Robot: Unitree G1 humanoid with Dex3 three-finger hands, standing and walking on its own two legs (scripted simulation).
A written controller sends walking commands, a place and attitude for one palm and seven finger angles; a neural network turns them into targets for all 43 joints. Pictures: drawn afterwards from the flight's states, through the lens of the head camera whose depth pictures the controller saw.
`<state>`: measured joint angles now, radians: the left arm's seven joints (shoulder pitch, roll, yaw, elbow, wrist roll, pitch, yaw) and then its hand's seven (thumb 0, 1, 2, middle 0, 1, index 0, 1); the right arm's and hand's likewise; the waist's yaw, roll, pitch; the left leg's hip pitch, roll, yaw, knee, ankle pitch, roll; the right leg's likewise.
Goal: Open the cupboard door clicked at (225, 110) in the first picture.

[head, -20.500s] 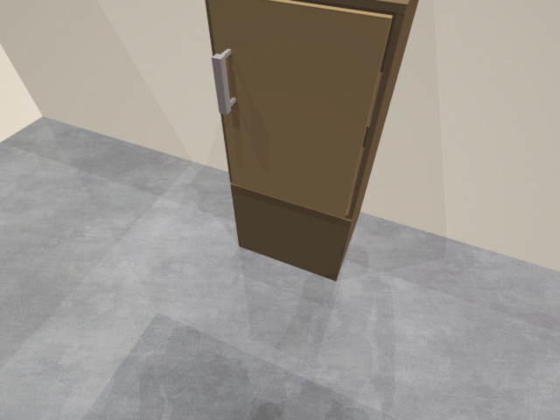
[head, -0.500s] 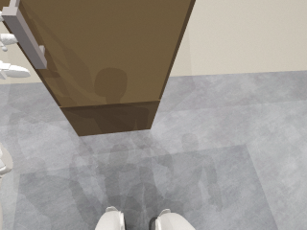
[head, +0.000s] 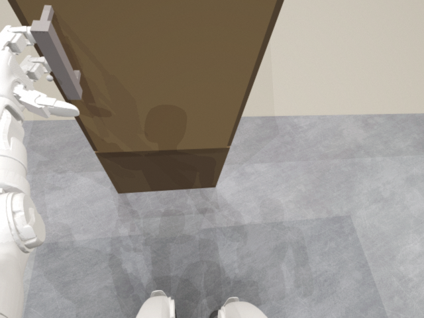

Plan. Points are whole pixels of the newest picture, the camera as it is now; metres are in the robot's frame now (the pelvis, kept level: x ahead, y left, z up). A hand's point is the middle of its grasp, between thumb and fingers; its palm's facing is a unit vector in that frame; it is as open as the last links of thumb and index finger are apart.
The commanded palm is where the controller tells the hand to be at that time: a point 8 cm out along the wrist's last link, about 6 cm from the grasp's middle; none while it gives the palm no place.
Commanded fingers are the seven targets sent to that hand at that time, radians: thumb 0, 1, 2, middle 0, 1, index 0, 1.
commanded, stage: slide the fingers in behind the handle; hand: left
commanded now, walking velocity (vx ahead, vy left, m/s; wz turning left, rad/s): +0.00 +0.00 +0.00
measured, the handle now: (62, 56) +0.56 +0.24 +0.10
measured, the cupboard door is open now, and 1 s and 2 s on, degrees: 0 0 10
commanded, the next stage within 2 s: close the thumb around the handle in 0.64 s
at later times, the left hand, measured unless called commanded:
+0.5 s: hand (71, 75) +0.51 +0.22 +0.11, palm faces +0.06 -1.00 -0.02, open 14.0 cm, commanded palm +0.49 +0.26 +0.10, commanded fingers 0.00 -0.50 0.30 -0.30 -1.20 -0.30 -1.20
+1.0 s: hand (65, 75) +0.52 +0.23 +0.10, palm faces +0.06 -1.00 -0.01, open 12.0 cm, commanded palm +0.49 +0.27 +0.10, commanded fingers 0.00 0.28 0.64 -0.36 -1.28 -0.36 -1.28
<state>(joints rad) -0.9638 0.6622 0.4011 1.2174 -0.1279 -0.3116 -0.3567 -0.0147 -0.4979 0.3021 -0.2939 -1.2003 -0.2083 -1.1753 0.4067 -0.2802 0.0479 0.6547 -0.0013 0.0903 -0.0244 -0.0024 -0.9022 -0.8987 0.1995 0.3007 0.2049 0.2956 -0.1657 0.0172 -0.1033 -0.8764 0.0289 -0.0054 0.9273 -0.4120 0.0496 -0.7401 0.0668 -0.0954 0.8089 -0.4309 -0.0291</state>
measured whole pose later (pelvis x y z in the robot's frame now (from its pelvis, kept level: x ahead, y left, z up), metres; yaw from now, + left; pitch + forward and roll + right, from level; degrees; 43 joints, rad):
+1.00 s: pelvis -0.01 -0.01 +0.00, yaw -1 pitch +21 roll -4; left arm -0.97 0.68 0.45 1.25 -0.10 -0.32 -0.31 -0.01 -0.20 0.43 -0.32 -1.23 -0.32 -1.23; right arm 0.42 -0.29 0.05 0.63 0.01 0.08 -0.03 0.00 -0.90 -0.90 0.20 0.30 0.20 0.30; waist -0.19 0.02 -0.10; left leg -0.88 0.04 0.02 0.92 -0.41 0.04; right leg -0.76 0.08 -0.07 0.83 -0.43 -0.04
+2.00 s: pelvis +0.01 +0.00 +0.01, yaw -3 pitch +16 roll -2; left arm -0.54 0.44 0.39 0.80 -0.21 -0.28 -0.26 -0.01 0.70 0.73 -0.37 -1.35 -0.36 -1.35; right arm 0.42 -0.27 0.02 0.56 0.04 0.10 0.00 0.00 -0.90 -0.90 0.20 0.30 0.20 0.30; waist -0.12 0.03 -0.14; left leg -0.71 0.04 0.06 0.84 -0.41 0.05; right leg -0.62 0.07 -0.02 0.77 -0.43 -0.03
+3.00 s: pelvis -0.01 -0.06 +0.02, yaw +3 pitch +4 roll +1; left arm 0.05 -0.07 -0.12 0.11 0.01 -0.12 0.52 0.00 0.25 0.62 -0.35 -1.28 -0.36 -1.28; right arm 0.19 -0.20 0.02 0.60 -0.05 0.08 -0.02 0.01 -0.90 -0.90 0.20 0.30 0.20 0.30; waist -0.01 0.04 -0.10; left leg -0.47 0.00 -0.02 0.72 -0.33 -0.02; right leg -0.39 0.04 -0.10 0.74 -0.43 -0.10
